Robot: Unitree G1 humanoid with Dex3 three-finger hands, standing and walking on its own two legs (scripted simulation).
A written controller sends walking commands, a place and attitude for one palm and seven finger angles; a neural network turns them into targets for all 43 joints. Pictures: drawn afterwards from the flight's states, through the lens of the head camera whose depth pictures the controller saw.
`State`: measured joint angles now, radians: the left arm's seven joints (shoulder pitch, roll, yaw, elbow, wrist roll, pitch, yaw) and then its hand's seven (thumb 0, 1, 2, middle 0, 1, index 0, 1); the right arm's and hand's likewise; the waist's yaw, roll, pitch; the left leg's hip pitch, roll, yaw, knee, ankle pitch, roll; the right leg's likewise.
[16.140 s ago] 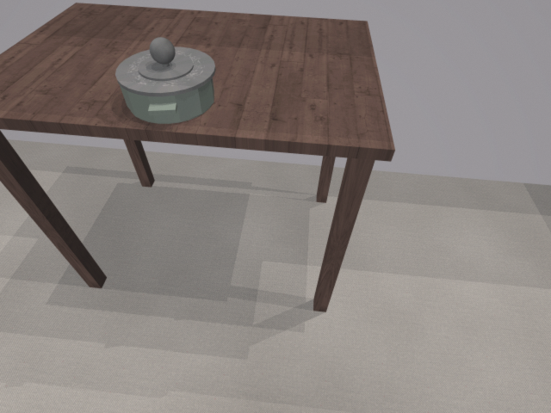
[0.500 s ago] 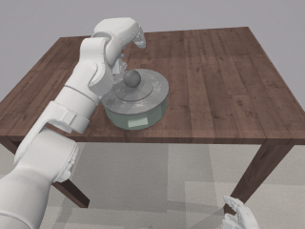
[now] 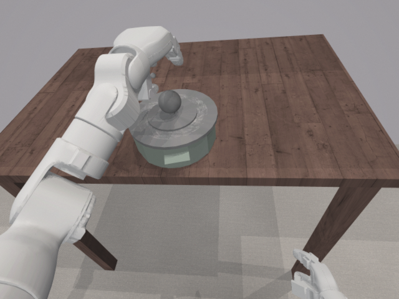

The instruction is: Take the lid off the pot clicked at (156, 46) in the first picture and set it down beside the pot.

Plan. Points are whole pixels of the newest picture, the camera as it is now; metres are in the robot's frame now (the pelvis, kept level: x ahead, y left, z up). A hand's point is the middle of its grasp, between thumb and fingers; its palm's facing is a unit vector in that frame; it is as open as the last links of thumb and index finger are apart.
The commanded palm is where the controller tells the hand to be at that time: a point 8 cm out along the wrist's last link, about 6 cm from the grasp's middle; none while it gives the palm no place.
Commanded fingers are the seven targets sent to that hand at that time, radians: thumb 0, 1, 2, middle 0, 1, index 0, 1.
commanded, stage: lower the open fingers around the knob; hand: left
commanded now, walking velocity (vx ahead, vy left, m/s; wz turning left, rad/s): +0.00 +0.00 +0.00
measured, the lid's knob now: (169, 101) +0.48 +0.08 +0.17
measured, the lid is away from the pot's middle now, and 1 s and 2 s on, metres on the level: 0.00 0.00 0.00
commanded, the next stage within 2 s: close the fingers and squeeze the knob in 1.24 s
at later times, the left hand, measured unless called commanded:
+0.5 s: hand (157, 93) +0.43 +0.09 +0.22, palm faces -0.15 -0.05 -0.99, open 10.1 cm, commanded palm +0.41 +0.10 +0.28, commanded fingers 0.00 -0.42 1.74 -0.87 -0.08 -0.87 -0.08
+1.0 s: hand (163, 106) +0.45 +0.09 +0.18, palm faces -0.25 -0.05 -0.97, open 10.2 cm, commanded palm +0.43 +0.09 +0.24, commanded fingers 0.00 -0.42 1.74 -0.87 -0.08 -0.87 -0.08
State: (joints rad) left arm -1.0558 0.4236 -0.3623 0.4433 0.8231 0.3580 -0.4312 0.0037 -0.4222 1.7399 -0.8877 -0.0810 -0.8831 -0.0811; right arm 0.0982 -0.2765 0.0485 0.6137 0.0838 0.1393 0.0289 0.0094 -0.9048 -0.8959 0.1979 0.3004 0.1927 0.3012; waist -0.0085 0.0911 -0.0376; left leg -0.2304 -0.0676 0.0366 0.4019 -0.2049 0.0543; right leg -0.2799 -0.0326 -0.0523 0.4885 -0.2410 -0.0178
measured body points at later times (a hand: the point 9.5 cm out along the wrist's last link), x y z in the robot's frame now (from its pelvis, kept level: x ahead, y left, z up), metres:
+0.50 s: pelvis +0.00 +0.00 +0.00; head +0.00 -0.05 +0.45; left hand +0.44 +0.09 +0.28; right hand +0.17 -0.23 -0.12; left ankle +0.00 +0.09 -0.74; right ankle +0.01 -0.11 -0.74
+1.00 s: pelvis +0.01 +0.01 +0.00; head +0.02 -0.04 +0.45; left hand +0.46 +0.09 +0.23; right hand +0.15 -0.23 -0.12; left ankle +0.00 +0.09 -0.74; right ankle +0.01 -0.11 -0.74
